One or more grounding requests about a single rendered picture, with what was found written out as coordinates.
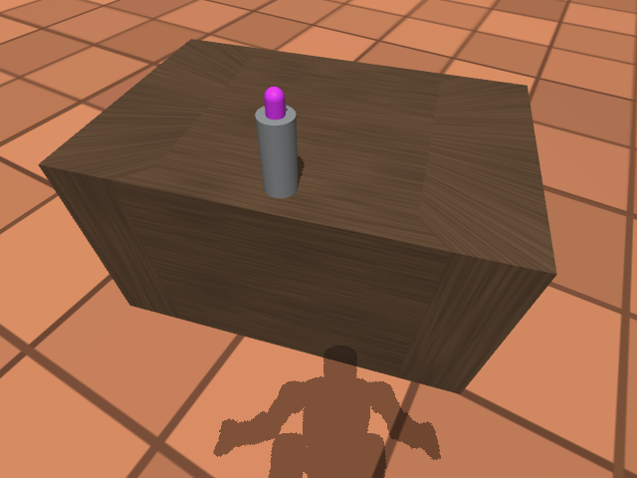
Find bottle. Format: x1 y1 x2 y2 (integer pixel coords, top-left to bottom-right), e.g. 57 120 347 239
255 87 299 198

